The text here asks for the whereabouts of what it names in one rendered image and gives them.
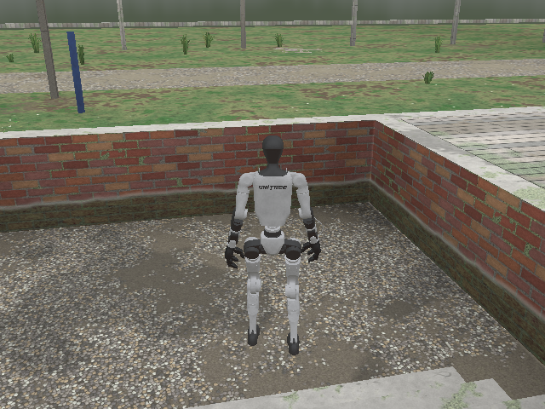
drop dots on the right robot upper arm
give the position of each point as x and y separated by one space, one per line
299 180

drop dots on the robot foot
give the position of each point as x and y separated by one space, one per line
252 338
293 347

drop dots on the right robot foot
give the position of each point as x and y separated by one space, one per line
293 347

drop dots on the robot left forearm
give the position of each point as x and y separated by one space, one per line
235 230

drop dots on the robot right forearm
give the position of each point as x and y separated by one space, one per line
311 229

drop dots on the robot right hand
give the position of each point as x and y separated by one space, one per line
315 249

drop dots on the left robot upper arm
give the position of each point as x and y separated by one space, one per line
245 181

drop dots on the left robot foot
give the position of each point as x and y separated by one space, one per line
252 338

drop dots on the robot left hand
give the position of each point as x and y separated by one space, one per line
230 257

